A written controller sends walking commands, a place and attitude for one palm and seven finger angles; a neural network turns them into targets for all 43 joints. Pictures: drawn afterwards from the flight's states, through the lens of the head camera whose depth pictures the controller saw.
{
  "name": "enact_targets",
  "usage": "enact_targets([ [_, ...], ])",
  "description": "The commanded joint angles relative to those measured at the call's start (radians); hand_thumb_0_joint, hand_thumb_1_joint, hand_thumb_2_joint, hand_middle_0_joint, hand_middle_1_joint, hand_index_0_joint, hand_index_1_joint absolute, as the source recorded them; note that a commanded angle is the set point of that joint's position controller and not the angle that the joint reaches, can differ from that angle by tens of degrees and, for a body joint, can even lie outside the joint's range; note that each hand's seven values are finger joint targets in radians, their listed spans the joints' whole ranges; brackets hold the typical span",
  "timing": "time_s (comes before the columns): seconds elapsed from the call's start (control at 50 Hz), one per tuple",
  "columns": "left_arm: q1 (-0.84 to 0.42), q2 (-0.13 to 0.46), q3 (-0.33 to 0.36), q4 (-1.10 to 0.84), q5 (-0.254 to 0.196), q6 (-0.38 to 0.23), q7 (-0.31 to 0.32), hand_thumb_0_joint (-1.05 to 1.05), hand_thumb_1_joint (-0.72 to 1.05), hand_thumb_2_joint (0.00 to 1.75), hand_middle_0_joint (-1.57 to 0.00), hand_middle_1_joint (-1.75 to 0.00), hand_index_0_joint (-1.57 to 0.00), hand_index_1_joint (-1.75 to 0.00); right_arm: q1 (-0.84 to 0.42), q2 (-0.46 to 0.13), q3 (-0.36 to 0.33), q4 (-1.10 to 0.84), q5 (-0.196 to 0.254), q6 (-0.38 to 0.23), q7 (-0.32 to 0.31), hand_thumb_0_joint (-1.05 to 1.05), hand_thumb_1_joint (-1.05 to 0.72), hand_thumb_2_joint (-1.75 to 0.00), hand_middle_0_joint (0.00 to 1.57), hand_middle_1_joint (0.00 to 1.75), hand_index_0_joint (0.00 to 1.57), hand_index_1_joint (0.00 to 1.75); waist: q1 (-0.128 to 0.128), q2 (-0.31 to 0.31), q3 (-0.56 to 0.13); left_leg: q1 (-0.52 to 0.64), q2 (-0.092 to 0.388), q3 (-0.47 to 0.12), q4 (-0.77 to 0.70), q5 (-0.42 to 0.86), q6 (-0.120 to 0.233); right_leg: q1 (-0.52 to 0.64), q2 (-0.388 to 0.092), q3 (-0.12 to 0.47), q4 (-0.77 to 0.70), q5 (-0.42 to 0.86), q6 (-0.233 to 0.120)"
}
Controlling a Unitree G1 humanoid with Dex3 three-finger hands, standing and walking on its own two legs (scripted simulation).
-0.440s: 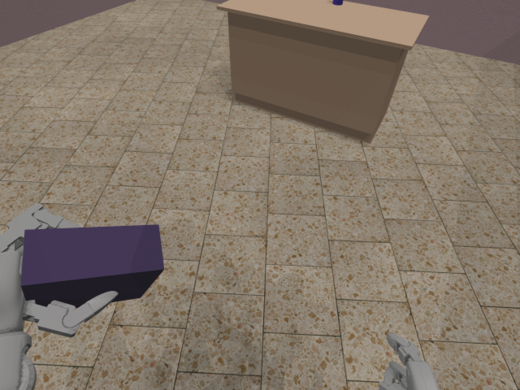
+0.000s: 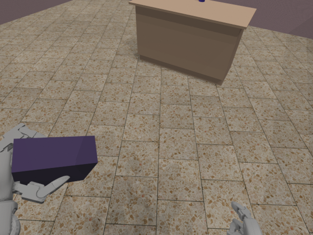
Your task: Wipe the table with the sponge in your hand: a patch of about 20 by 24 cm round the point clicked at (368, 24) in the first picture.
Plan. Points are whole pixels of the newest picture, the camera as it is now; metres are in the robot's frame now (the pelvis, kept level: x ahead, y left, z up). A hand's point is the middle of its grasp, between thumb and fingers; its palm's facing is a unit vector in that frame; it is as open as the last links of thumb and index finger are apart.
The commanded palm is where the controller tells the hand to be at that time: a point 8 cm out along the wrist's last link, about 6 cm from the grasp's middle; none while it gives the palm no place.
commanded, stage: walk to a spot facing it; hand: left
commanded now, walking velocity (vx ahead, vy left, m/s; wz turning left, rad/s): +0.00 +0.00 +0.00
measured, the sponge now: (67, 162) +0.23 +0.20 +0.13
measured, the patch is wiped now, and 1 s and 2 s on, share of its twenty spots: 0.00 0.00 0.00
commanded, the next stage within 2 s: none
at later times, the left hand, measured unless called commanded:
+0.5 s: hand (59, 142) +0.26 +0.22 +0.15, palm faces +0.43 -0.83 -0.36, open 9.8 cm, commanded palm +0.20 +0.27 +0.18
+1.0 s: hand (112, 93) +0.42 +0.15 +0.15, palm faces +0.34 -0.81 -0.48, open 9.8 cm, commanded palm +0.36 +0.20 +0.18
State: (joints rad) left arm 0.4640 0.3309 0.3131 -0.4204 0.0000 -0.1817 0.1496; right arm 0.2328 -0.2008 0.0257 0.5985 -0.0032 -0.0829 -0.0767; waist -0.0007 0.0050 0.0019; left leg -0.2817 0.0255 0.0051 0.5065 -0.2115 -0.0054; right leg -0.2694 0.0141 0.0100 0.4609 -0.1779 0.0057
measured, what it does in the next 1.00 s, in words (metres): walks ahead: right foot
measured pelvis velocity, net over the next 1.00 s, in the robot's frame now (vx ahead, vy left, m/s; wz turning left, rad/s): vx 0.19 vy -0.07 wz -0.04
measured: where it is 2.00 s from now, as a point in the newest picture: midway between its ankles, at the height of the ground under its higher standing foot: (177, 197)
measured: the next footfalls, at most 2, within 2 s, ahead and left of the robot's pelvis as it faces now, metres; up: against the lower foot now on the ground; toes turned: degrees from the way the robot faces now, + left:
right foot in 0.90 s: +0.28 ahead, -0.16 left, +0.00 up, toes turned -14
left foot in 1.32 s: +0.42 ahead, +0.05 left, +0.00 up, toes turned +10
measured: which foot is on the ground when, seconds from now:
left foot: down 0.00-0.90, up 0.92-1.00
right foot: down 0.00-0.58, up 0.60-0.88, down 0.90-1.00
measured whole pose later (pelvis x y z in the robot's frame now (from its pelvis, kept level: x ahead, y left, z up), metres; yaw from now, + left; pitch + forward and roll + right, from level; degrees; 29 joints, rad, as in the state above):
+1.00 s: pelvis +0.19 -0.07 -0.02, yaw -2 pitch -1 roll +0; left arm 0.43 0.37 0.36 -0.48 -0.01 -0.20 0.13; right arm 0.18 -0.20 0.00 0.66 0.00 -0.05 -0.05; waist -0.01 0.04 0.09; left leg -0.41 0.12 0.03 1.19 -0.47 -0.01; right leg -0.38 -0.05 -0.21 0.70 -0.30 -0.08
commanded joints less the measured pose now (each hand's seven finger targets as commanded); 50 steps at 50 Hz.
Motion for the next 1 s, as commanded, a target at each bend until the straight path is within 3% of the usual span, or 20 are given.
enact_targets([
  [0.0, -0.081, 0.170, 0.112, -0.240, -0.011, -0.070, 0.025, 0.00, 0.10, 1.30, -1.20, -1.60, -1.20, -1.60, -0.101, -0.115, -0.044, -0.155, 0.002, -0.055, -0.008, 0.00, -0.90, -0.90, 0.20, 0.30, 0.20, 0.30, 0.003, 0.066, -0.094, -0.048, 0.056, -0.043, -0.138, -0.059, 0.025, 0.102, -0.042, 0.044, -0.065, -0.014, -0.004],
  [0.14, -0.120, 0.158, 0.097, -0.260, -0.006, -0.063, 0.031, 0.00, 0.10, 1.30, -1.20, -1.60, -1.20, -1.60, -0.106, -0.129, -0.052, -0.154, -0.005, -0.045, -0.017, 0.00, -0.90, -0.90, 0.20, 0.30, 0.20, 0.30, -0.010, 0.094, -0.059, -0.075, 0.089, -0.087, -0.152, -0.449, 0.063, -0.012, -0.048, 0.059, -0.018, -0.364, -0.036],
  [0.22, -0.125, 0.156, 0.106, -0.254, 0.002, -0.063, 0.040, 0.00, 0.10, 1.30, -1.20, -1.60, -1.20, -1.60, -0.096, -0.126, -0.050, -0.141, -0.010, -0.041, -0.028, 0.00, -0.90, -0.90, 0.20, 0.30, 0.20, 0.30, -0.016, 0.189, -0.035, -0.062, 0.201, -0.245, -0.212, -0.469, 0.126, -0.048, 0.006, -0.050, 0.162, -0.267, -0.024],
  [0.28, -0.103, 0.147, 0.098, -0.219, 0.005, -0.058, 0.033, 0.00, 0.10, 1.30, -1.20, -1.60, -1.20, -1.60, -0.099, -0.125, -0.050, -0.137, -0.012, -0.039, -0.023, 0.00, -0.90, -0.90, 0.20, 0.30, 0.20, 0.30, -0.010, 0.172, -0.027, -0.138, 0.184, -0.174, -0.160, -0.451, 0.112, 0.039, -0.009, -0.061, 0.097, -0.263, -0.028],
  [0.32, -0.131, 0.156, 0.096, -0.217, 0.004, -0.059, 0.029, 0.00, 0.10, 1.30, -1.20, -1.60, -1.20, -1.60, -0.096, -0.117, -0.052, -0.140, -0.012, -0.036, -0.018, 0.00, -0.90, -0.90, 0.20, 0.30, 0.20, 0.30, -0.009, 0.041, 0.003, -0.217, 0.095, -0.060, -0.006, -0.429, 0.066, 0.050, -0.085, 0.089, -0.014, -0.391, -0.083],
  [0.36, -0.147, 0.194, 0.115, -0.216, 0.002, -0.062, 0.034, 0.00, 0.10, 1.30, -1.20, -1.60, -1.20, -1.60, -0.104, -0.099, -0.047, -0.133, -0.007, -0.039, -0.012, 0.00, -0.90, -0.90, 0.20, 0.30, 0.20, 0.30, 0.000, -0.209, 0.003, -0.322, -0.004, 0.075, 0.300, -0.284, 0.021, 0.120, -0.283, 0.432, -0.175, -0.439, -0.189],
  [0.38, -0.159, 0.205, 0.123, -0.217, 0.000, -0.069, 0.038, 0.00, 0.10, 1.30, -1.20, -1.60, -1.20, -1.60, -0.116, -0.102, -0.048, -0.133, -0.005, -0.043, -0.008, 0.00, -0.90, -0.90, 0.20, 0.30, 0.20, 0.30, 0.007, -0.210, -0.010, -0.367, 0.004, 0.055, 0.415, -0.287, 0.011, 0.168, -0.358, 0.525, -0.204, -0.361, -0.245],
  [0.44, -0.136, 0.215, 0.138, -0.231, 0.002, -0.080, 0.038, 0.00, 0.10, 1.30, -1.20, -1.60, -1.20, -1.60, -0.118, -0.098, -0.036, -0.120, -0.010, -0.031, -0.003, 0.00, -0.90, -0.90, 0.20, 0.30, 0.20, 0.30, 0.008, -0.132, -0.017, -0.280, 0.058, 0.039, 0.338, -0.271, 0.009, 0.133, -0.325, 0.347, -0.156, -0.129, -0.244],
  [0.52, -0.122, 0.199, 0.146, -0.311, -0.015, -0.098, 0.044, 0.00, 0.10, 1.30, -1.20, -1.60, -1.20, -1.60, -0.093, -0.091, -0.042, -0.137, -0.013, -0.027, -0.015, 0.00, -0.90, -0.90, 0.20, 0.30, 0.20, 0.30, -0.019, -0.011, -0.109, 0.141, 0.020, 0.145, -0.055, -0.035, 0.017, 0.027, -0.163, 0.088, 0.081, -0.015, -0.120],
  [0.54, -0.105, 0.172, 0.128, -0.325, -0.022, -0.100, 0.042, 0.00, 0.10, 1.30, -1.20, -1.60, -1.20, -1.60, -0.081, -0.120, -0.058, -0.147, -0.007, -0.033, -0.021, 0.00, -0.90, -0.90, 0.20, 0.30, 0.20, 0.30, -0.031, 0.145, -0.139, 0.295, 0.128, -0.014, -0.134, -0.042, 0.066, -0.100, -0.099, 0.022, 0.277, -0.034, -0.068],
  [0.56, -0.102, 0.179, 0.132, -0.357, -0.026, -0.111, 0.047, 0.00, 0.10, 1.30, -1.20, -1.60, -1.20, -1.60, -0.085, -0.135, -0.064, -0.151, -0.003, -0.032, -0.016, 0.00, -0.90, -0.90, 0.20, 0.30, 0.20, 0.30, -0.027, 0.327, -0.145, 0.427, 0.351, -0.316, -0.181, 0.070, 0.167, -0.319, -0.013, -0.076, 0.500, -0.323, -0.007],
  [0.58, -0.115, 0.206, 0.140, -0.310, -0.013, -0.109, 0.045, 0.00, 0.10, 1.30, -1.20, -1.60, -1.20, -1.60, -0.088, -0.111, -0.053, -0.134, -0.010, -0.037, -0.012, 0.00, -0.90, -0.90, 0.20, 0.30, 0.20, 0.30, -0.039, 0.310, -0.092, 0.335, 0.442, -0.476, -0.257, -0.008, 0.230, -0.386, -0.035, -0.028, 0.665, -0.413, -0.011],
  [0.6, -0.134, 0.200, 0.128, -0.305, -0.006, -0.103, 0.039, 0.00, 0.10, 1.30, -1.20, -1.60, -1.20, -1.60, -0.090, -0.106, -0.055, -0.127, -0.012, -0.044, -0.004, 0.00, -0.90, -0.90, 0.20, 0.30, 0.20, 0.30, -0.039, 0.231, -0.033, 0.300, 0.455, -0.473, -0.260, -0.004, 0.259, -0.448, -0.081, 0.012, 0.721, -0.376, -0.010],
  [0.72, -0.054, 0.151, 0.109, -0.305, -0.003, -0.074, 0.022, 0.00, 0.10, 1.30, -1.20, -1.60, -1.20, -1.60, -0.069, -0.113, -0.067, -0.120, -0.002, -0.063, 0.008, 0.00, -0.90, -0.90, 0.20, 0.30, 0.20, 0.30, -0.012, 0.218, -0.026, 0.199, 0.299, -0.024, -0.229, 0.130, 0.154, -0.302, -0.101, -0.136, 0.444, -0.182, 0.016],
  [0.84, -0.037, 0.185, 0.160, -0.234, -0.017, -0.058, 0.013, 0.00, 0.10, 1.30, -1.20, -1.60, -1.20, -1.60, -0.097, -0.105, -0.066, -0.134, 0.001, -0.044, -0.006, 0.00, -0.90, -0.90, 0.20, 0.30, 0.20, 0.30, 0.004, 0.164, -0.096, 0.056, 0.231, 0.141, 0.060, 0.163, 0.101, 0.136, -0.008, -0.266, 0.075, -0.050, 0.005],
  [0.86, -0.045, 0.201, 0.164, -0.240, -0.015, -0.054, 0.012, 0.00, 0.10, 1.30, -1.20, -1.60, -1.20, -1.60, -0.103, -0.095, -0.067, -0.133, 0.006, -0.040, -0.004, 0.00, -0.90, -0.90, 0.20, 0.30, 0.20, 0.30, 0.018, 0.068, -0.125, -0.044, 0.191, 0.160, 0.249, 0.095, 0.082, 0.259, -0.060, -0.179, 0.034, -0.064, -0.022],
  [0.88, -0.065, 0.244, 0.190, -0.254, -0.006, -0.055, 0.019, 0.00, 0.10, 1.30, -1.20, -1.60, -1.20, -1.60, -0.095, -0.071, -0.068, -0.140, 0.010, -0.032, 0.002, 0.00, -0.90, -0.90, 0.20, 0.30, 0.20, 0.30, 0.013, -0.178, -0.169, -0.259, 0.088, 0.204, 0.551, -0.101, 0.043, 0.386, -0.278, 0.174, -0.043, -0.072, -0.123],
  [0.9, -0.058, 0.305, 0.259, -0.271, -0.020, -0.065, 0.028, 0.00, 0.10, 1.30, -1.20, -1.60, -1.20, -1.60, -0.143, -0.078, -0.061, -0.166, 0.006, -0.036, 0.006, 0.00, -0.90, -0.90, 0.20, 0.30, 0.20, 0.30, 0.035, -0.283, -0.166, -0.440, 0.016, 0.100, 0.777, -0.371, 0.020, 0.399, -0.455, 0.526, -0.146, 0.046, -0.230],
  [0.94, -0.033, 0.285, 0.249, -0.284, -0.029, -0.077, 0.012, 0.00, 0.10, 1.30, -1.20, -1.60, -1.20, -1.60, -0.118, -0.096, -0.071, -0.127, 0.003, -0.020, 0.025, 0.00, -0.90, -0.90, 0.20, 0.30, 0.20, 0.30, 0.014, -0.165, -0.153, -0.448, 0.081, -0.032, 0.887, -0.268, 0.001, 0.301, -0.461, 0.489, -0.181, -0.235, -0.219],
  [0.98, -0.015, 0.261, 0.235, -0.333, -0.021, -0.100, 0.009, 0.00, 0.10, 1.30, -1.20, -1.60, -1.20, -1.60, -0.140, -0.093, -0.064, -0.113, 0.003, -0.001, 0.028, 0.00, -0.90, -0.90, 0.20, 0.30, 0.20, 0.30, -0.002, -0.080, -0.098, -0.453, 0.119, -0.022, 0.895, -0.162, -0.026, 0.205, -0.418, 0.271, -0.182, -0.111, -0.200],
])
